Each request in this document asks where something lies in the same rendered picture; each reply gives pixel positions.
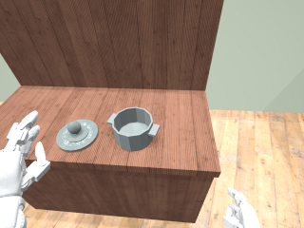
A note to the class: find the lid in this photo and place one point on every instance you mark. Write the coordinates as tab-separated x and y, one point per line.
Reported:
75	142

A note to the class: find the robot right hand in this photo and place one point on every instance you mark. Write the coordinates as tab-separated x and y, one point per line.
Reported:
245	214

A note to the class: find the table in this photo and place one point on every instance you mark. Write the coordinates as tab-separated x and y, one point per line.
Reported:
87	59

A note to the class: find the knob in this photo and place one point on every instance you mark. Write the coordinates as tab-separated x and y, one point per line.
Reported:
74	127

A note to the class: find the left robot forearm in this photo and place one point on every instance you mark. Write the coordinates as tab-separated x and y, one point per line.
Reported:
11	212

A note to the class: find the pot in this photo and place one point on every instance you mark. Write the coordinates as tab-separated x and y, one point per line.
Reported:
133	128

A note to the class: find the robot left hand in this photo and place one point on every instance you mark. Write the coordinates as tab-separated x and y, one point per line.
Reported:
12	158

